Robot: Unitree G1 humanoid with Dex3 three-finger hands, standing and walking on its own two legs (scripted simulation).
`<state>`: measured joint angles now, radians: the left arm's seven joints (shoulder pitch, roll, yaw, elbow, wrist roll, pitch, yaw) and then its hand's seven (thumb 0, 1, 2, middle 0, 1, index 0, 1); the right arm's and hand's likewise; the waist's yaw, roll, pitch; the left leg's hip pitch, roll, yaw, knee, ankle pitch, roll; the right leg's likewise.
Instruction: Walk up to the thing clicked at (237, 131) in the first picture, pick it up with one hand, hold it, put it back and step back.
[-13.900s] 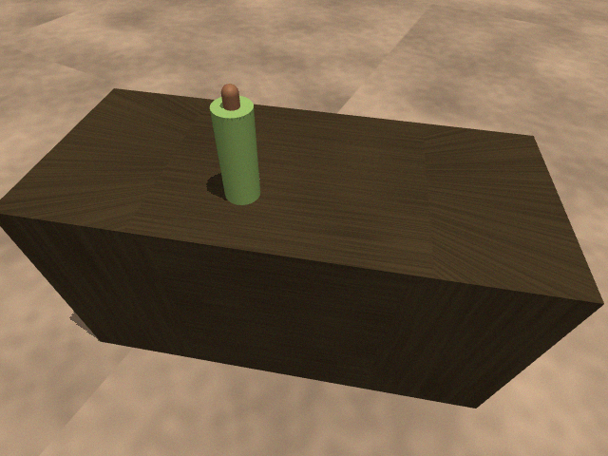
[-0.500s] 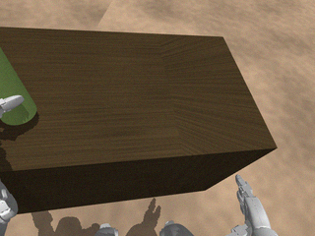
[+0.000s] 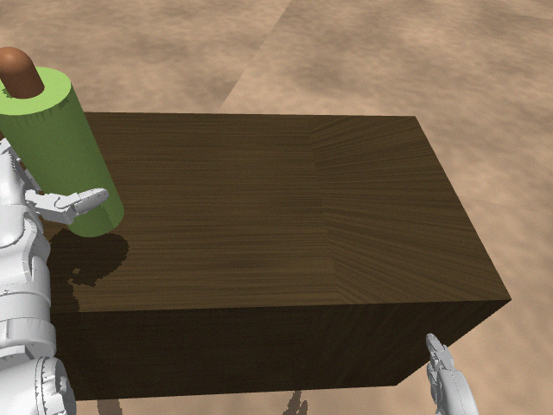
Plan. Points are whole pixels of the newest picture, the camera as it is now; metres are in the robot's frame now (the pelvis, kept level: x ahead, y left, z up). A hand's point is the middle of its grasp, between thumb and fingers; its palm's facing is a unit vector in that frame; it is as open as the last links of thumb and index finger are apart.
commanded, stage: lift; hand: left
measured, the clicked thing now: (61, 152) +0.42 +0.26 +0.18
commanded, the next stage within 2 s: hold in 1.14 s
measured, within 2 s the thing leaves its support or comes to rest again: neither
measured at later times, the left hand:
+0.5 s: hand (74, 182) +0.37 +0.22 +0.18, palm faces +0.35 -0.94 +0.00, open 11.5 cm
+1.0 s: hand (74, 184) +0.34 +0.21 +0.20, palm faces +0.33 -0.94 +0.00, open 11.5 cm
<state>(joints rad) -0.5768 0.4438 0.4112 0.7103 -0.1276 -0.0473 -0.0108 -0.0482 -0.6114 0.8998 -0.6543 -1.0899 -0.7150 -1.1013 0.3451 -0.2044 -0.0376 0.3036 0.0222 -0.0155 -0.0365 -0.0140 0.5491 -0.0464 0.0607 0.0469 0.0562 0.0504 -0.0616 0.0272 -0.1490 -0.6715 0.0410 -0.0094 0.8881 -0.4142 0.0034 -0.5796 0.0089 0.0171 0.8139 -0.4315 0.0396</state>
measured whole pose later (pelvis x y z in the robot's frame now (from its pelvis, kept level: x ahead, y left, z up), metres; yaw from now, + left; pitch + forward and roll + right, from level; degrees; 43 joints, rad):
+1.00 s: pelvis -0.01 -0.02 +0.02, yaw +1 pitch +0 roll -1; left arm -0.35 0.26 0.32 0.13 -0.16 0.36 0.08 -0.05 -0.61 0.91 -0.65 -1.10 -0.71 -1.11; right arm 0.31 -0.21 -0.07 0.50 0.02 -0.21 -0.10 -0.02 0.55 -0.05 0.06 0.05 0.05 0.05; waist -0.01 0.04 -0.08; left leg -0.38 0.02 -0.01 0.68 -0.31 -0.02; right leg -0.31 -0.01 0.01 0.66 -0.36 0.02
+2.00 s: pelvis -0.01 -0.01 +0.03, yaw +2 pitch -1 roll +0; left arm -0.32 0.22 0.30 -0.10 -0.18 0.60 0.13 -0.05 -0.61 0.90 -0.65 -1.10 -0.71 -1.11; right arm 0.28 -0.21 -0.11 0.58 0.02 -0.25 -0.12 -0.02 0.54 -0.05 0.06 0.05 0.05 0.05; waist 0.01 0.05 -0.06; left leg -0.30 0.01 -0.01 0.61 -0.29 -0.01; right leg -0.23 -0.02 0.00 0.59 -0.34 0.03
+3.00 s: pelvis -0.01 -0.01 +0.03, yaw +2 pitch -2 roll +0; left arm -0.34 0.22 0.30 -0.05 -0.19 0.60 0.11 -0.05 -0.61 0.91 -0.64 -1.11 -0.70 -1.12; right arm 0.27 -0.22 -0.11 0.59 0.03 -0.26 -0.11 -0.02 0.55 -0.05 0.06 0.05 0.05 0.05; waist 0.01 0.06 -0.06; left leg -0.28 0.01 -0.01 0.58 -0.27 -0.01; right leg -0.21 -0.02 0.00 0.56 -0.32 0.03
